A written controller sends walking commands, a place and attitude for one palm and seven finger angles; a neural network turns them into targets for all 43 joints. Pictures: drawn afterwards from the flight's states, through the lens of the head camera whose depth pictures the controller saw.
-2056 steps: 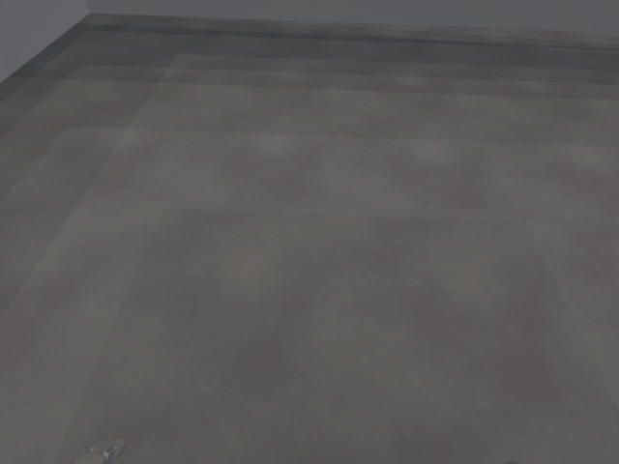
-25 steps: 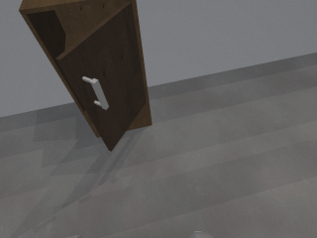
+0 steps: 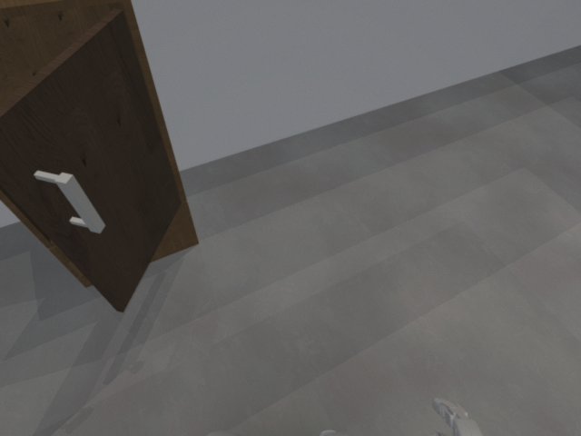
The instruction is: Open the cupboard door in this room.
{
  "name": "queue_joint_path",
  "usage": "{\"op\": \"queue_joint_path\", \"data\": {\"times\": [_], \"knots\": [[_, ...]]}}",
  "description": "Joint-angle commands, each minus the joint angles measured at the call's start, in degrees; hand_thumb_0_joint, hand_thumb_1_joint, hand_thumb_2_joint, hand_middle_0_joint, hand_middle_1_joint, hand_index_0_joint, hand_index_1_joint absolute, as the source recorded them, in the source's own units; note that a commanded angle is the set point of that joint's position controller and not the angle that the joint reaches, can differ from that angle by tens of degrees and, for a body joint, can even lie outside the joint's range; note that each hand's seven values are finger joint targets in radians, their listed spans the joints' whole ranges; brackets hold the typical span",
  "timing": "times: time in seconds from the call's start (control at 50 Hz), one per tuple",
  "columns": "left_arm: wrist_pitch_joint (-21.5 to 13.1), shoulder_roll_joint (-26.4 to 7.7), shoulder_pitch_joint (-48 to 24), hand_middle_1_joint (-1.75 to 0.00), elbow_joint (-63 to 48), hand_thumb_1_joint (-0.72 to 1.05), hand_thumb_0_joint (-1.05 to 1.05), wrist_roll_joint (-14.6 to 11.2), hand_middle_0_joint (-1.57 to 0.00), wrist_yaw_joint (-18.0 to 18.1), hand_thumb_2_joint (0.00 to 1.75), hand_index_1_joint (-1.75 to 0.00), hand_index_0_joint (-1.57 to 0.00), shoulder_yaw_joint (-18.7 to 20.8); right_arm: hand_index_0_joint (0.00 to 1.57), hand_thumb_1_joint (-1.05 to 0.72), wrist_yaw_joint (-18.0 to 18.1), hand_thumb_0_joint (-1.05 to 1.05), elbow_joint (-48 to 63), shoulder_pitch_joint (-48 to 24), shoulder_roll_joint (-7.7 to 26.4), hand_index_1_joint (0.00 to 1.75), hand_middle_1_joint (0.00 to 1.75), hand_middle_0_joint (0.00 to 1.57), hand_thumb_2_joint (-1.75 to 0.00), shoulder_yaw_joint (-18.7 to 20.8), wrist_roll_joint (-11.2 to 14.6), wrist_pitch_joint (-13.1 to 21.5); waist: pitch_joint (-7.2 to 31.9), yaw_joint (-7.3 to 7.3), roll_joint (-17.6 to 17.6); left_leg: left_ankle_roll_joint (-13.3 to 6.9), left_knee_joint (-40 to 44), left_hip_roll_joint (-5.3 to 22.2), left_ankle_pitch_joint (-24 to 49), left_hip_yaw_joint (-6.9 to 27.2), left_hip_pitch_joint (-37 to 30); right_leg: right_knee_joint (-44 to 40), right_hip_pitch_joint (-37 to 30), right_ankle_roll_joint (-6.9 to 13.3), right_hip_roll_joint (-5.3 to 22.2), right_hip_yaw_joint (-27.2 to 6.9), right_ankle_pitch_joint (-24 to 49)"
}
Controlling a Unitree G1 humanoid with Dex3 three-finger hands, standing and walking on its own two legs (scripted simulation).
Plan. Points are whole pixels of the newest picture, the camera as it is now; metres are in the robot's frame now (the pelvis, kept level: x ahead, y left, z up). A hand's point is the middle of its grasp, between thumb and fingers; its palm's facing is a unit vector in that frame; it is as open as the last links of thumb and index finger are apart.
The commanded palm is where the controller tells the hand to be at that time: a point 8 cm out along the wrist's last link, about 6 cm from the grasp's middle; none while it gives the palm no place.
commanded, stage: walk to a spot facing it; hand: left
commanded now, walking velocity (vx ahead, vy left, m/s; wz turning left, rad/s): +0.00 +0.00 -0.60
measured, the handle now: (72, 203) +0.44 +0.42 -0.03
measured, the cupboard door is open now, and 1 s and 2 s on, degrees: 49 49 49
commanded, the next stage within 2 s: turn to face it in 1.78 s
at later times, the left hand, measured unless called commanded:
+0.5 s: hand (225, 400) +0.18 +0.11 -0.14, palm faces -0.28 -0.92 -0.27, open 7.4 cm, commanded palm none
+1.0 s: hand (278, 293) +0.37 +0.05 -0.16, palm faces -0.54 -0.82 -0.17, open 7.4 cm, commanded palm none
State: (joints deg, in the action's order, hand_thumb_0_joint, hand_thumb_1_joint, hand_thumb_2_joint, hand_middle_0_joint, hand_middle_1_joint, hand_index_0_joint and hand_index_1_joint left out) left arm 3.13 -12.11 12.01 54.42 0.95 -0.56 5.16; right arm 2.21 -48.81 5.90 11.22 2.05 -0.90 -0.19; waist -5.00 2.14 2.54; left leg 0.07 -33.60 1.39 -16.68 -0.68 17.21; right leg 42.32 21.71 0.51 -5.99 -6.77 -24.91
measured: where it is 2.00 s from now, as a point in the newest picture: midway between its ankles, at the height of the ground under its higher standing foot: (437, 360)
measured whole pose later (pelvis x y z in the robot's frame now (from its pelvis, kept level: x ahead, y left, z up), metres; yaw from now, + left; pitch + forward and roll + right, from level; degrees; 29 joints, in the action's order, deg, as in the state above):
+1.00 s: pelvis +0.21 -0.08 +0.01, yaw -37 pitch +2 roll -1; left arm 0.4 -13.6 13.1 55.6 1.8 -3.0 6.0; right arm 1.9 -52.7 18.8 8.9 0.4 -2.0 4.3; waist -2.9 1.1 2.0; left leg -0.3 -24.0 3.7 -18.4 -10.7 7.0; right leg 72.0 35.1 1.0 1.5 1.0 -15.0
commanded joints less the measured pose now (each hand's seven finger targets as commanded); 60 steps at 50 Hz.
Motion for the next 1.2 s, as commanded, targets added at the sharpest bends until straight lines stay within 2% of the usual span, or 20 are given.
{"op": "queue_joint_path", "data": {"times": [0.0, 0.06, 0.2, 0.26, 0.28, 0.3, 0.32, 0.36, 0.46, 0.66, 0.72, 0.74, 0.76, 0.78, 0.8, 0.86, 0.92, 1.08, 1.14, 1.18], "knots": [[-1.20, -6.99, -1.35, -0.30, -5.89, 0.90, 0.00, 1.13, -0.20, -0.92, 0.90, -0.30, -0.20, 2.18, 0.20, -0.90, 1.26, 0.00, 3.73, 4.29, 10.78, 0.30, 0.30, 0.20, -0.90, 1.99, -1.08, 0.41, 3.89, -1.64, -14.25, -9.04, 17.97, 20.63, 14.54, 14.76, -6.59, 25.38, 11.79, -3.09, 5.10, 2.53, -4.24], [-0.79, -5.37, 0.00, -0.30, -5.35, 0.90, 0.00, 0.60, -0.20, -1.75, 0.90, -0.30, -0.20, 1.64, 0.20, -0.90, 1.12, 0.00, 4.19, 3.26, 9.24, 0.30, 0.30, 0.20, -0.90, 1.33, -0.89, 0.41, 4.00, -0.51, -12.59, -6.44, 14.28, 15.38, 23.45, 2.01, -9.25, 26.12, 12.33, -4.02, 6.64, 6.15, 1.24], [-1.70, -3.56, -5.84, -0.30, -7.35, 0.90, 0.00, 0.25, -0.20, -1.87, 0.90, -0.30, -0.20, -0.17, 0.20, -0.90, 0.18, 0.00, 0.45, 11.72, 11.87, 0.30, 0.30, 0.20, -0.90, 3.01, -1.07, 0.13, 7.07, -4.55, -15.85, -5.76, 7.20, 17.06, 34.74, -4.08, -15.61, -0.80, 3.08, -2.29, 6.23, 12.65, 0.63], [-2.37, -6.45, 1.42, -0.30, -5.21, 0.90, 0.00, 0.28, -0.20, -1.45, 0.90, -0.30, -0.20, 0.47, 0.20, -0.90, -0.50, 0.00, 0.89, 10.14, 12.70, 0.30, 0.30, 0.20, -0.90, 3.52, -0.28, -0.16, 9.34, -0.12, -10.93, -1.58, -2.74, 15.31, 28.38, -7.35, -7.78, -15.70, -12.75, -0.12, 5.63, 12.76, 15.81], [-2.82, -11.66, 6.34, -0.30, -3.65, 0.90, 0.00, 0.76, -0.20, -0.70, 0.90, -0.30, -0.20, 1.62, 0.20, -0.90, -0.96, 0.00, 2.00, 9.88, 9.51, 0.30, 0.30, 0.20, -0.90, 2.95, 0.44, -0.26, 12.83, 2.28, 1.70, 1.66, -13.77, 11.21, 11.42, -11.49, 4.05, -19.42, -25.81, 3.66, 15.69, 0.88, 24.67], [-2.99, -17.63, 10.54, -0.30, -2.32, 0.90, 0.00, 0.50, -0.20, 0.15, 0.90, -0.30, -0.20, 2.96, 0.20, -0.90, -1.19, 0.00, 4.91, 5.22, 5.83, 0.30, 0.30, 0.20, -0.90, 1.73, 0.36, -0.49, 12.16, 5.01, 16.46, 3.98, -28.74, 3.02, -22.20, -10.35, 17.52, -21.89, -28.60, 10.65, 28.65, -19.00, 36.77], [-2.85, -17.32, 10.98, -0.30, -2.01, 0.90, 0.00, -0.22, -0.20, 0.91, 0.90, -0.30, -0.20, 2.55, 0.20, -0.90, -0.83, 0.00, 4.89, 4.24, 7.86, 0.30, 0.30, 0.20, -0.90, 1.74, 0.12, -1.16, 11.11, 5.13, 13.45, 3.11, -33.87, 4.34, -21.73, -1.10, 20.49, -23.11, -26.43, 13.41, 28.94, -18.69, 26.18], [-2.36, -12.60, 2.66, -0.30, -4.08, 0.90, 0.00, -0.02, -0.20, 1.50, 0.90, -0.30, -0.20, 2.04, 0.20, -0.90, -1.45, 0.00, 3.20, 3.91, 7.93, 0.30, 0.30, 0.20, -0.90, 2.64, -0.17, -1.33, 5.37, 1.84, 12.56, 2.97, -34.85, 6.27, -11.84, 0.34, 21.29, -26.89, -18.49, 11.41, 22.45, -15.70, 1.66], [-4.37, -10.66, 2.02, -0.30, -4.41, 0.90, 0.00, 0.37, -0.20, 0.88, 0.90, -0.30, -0.20, 1.38, 0.20, -0.90, -2.56, 0.00, 0.96, 4.67, 6.46, 0.30, 0.30, 0.20, -0.90, 2.82, -0.66, -0.68, 3.74, -0.59, 3.07, 4.13, -26.52, 4.45, -3.46, -0.97, 15.98, -28.31, -12.98, 10.54, 17.93, -11.41, 4.11], [-5.41, -10.60, 5.59, -0.30, -3.09, 0.90, 0.00, 0.62, -0.20, -0.09, 0.90, -0.30, -0.20, 2.04, 0.20, -0.90, -2.59, 0.00, 4.40, -0.18, 5.15, 0.30, 0.30, 0.20, -0.90, 2.76, -0.02, 2.28, 1.01, 0.51, 5.55, 3.21, -7.78, 0.53, -4.30, -0.78, 11.15, -27.06, -12.37, 12.25, 17.14, -16.89, 5.91], [-5.37, -9.47, 1.71, -0.30, -3.93, 0.90, 0.00, 0.06, -0.20, -0.04, 0.90, -0.30, -0.20, 2.07, 0.20, -0.90, -1.66, 0.00, 1.74, 8.45, 6.21, 0.30, 0.30, 0.20, -0.90, 2.81, 0.04, 3.62, 4.00, -4.50, 2.35, 2.79, 6.35, -0.66, 1.77, -1.54, -8.92, -19.09, -2.34, 8.93, 12.86, -12.90, 10.36], [-5.56, -6.33, 0.96, -0.30, -4.49, 0.90, 0.00, -0.18, -0.20, -0.34, 0.90, -0.30, -0.20, 1.50, 0.20, -0.90, -0.69, 0.00, -0.86, 16.35, 10.05, 0.30, 0.30, 0.20, -0.90, 3.46, -0.25, 4.24, 7.81, -8.05, -6.68, 1.16, 11.59, 5.05, -3.03, 4.82, -22.14, -8.14, 5.49, 6.29, 7.37, -8.13, 10.97], [-5.75, -2.54, 2.68, -0.30, -5.04, 0.90, 0.00, -0.72, -0.20, -1.01, 0.90, -0.30, -0.20, 0.72, 0.20, -0.90, -0.43, 0.00, -2.36, 24.43, 16.39, 0.30, 0.30, 0.20, -0.90, 5.01, -1.32, 4.43, 13.69, -10.42, -25.01, -4.30, 16.88, 23.25, -11.18, 27.19, -32.26, 12.64, 17.40, 2.46, -0.07, 2.21, -6.01], [-6.12, -4.28, -0.07, -0.30, -6.00, 0.90, 0.00, 0.01, -0.20, -1.08, 0.90, -0.30, -0.20, 0.65, 0.20, -0.90, -0.12, 0.00, -1.93, 25.98, 16.22, 0.30, 0.30, 0.20, -0.90, 4.16, -1.43, 3.75, 11.25, -10.78, -18.93, -7.74, 21.73, 28.60, -14.53, 33.41, -27.46, 23.06, 20.85, 2.03, 2.93, 2.09, -7.52], [-6.31, -4.56, -1.33, -0.30, -6.11, 0.90, 0.00, 0.64, -0.20, -1.57, 0.90, -0.30, -0.20, 1.04, 0.20, -0.90, -0.34, 0.00, -0.48, 21.90, 14.02, 0.30, 0.30, 0.20, -0.90, 3.47, -1.57, 3.51, 5.43, -8.59, -11.88, -8.83, 22.07, 27.07, -11.05, 29.31, -21.57, 27.42, 22.23, 1.74, 6.61, 2.11, -3.50], [-5.13, -3.47, 0.41, -0.30, -3.30, 0.90, 0.00, 1.32, -0.20, -2.80, 0.90, -0.30, -0.20, 1.06, 0.20, -0.90, -0.33, 0.00, 0.23, 14.42, 6.49, 0.30, 0.30, 0.20, -0.90, 0.76, -0.99, 4.34, -0.51, -3.32, -11.56, -2.66, 20.51, 18.60, 6.76, 8.94, -11.39, 32.30, 19.72, 0.30, 10.33, 4.90, 8.66], [-4.10, -0.40, 0.66, -0.30, -3.14, 0.90, 0.00, 0.80, -0.20, -2.61, 0.90, -0.30, -0.20, -0.01, 0.20, -0.90, 0.14, 0.00, -2.99, 19.57, 5.33, 0.30, 0.30, 0.20, -0.90, 0.05, -0.78, 5.21, 2.98, -2.80, -11.23, 0.21, 15.89, 15.46, 35.10, -2.41, -16.93, 32.24, 20.81, 0.23, 8.76, 7.21, 10.69], [-3.68, 1.24, -12.45, -0.30, -6.53, 0.90, 0.00, 0.59, -0.20, -3.18, 0.90, -0.30, -0.20, -1.70, 0.20, -0.90, -0.09, 0.00, -7.32, 25.11, 4.86, 0.30, 0.30, 0.20, -0.90, -0.15, -1.19, 4.56, -2.19, -5.10, -10.63, -3.22, 18.57, 15.68, 36.61, -10.40, -17.75, 5.08, 17.07, 1.55, 8.88, 14.38, 16.14], [-3.83, -0.30, -9.17, -0.30, -5.45, 0.90, 0.00, 0.43, -0.20, -2.67, 0.90, -0.30, -0.20, -1.41, 0.20, -0.90, -0.03, 0.00, -8.57, 25.47, 7.33, 0.30, 0.30, 0.20, -0.90, 0.09, -1.04, 4.22, 0.26, -2.71, -10.58, -3.86, 12.49, 17.48, 55.48, -11.93, -19.35, 0.02, 7.02, 4.53, 4.95, 17.17, 11.30], [-4.32, -2.16, -0.06, -0.30, -3.06, 0.90, 0.00, 0.41, -0.20, -1.98, 0.90, -0.30, -0.20, -0.66, 0.20, -0.90, -0.09, 0.00, -8.27, 22.47, 9.22, 0.30, 0.30, 0.20, -0.90, 0.51, -0.77, 4.01, 5.40, 2.17, -11.65, -2.81, 1.92, 17.55, 64.14, -13.00, -18.52, -2.87, -4.56, 6.66, 2.94, 17.63, 9.78]]}}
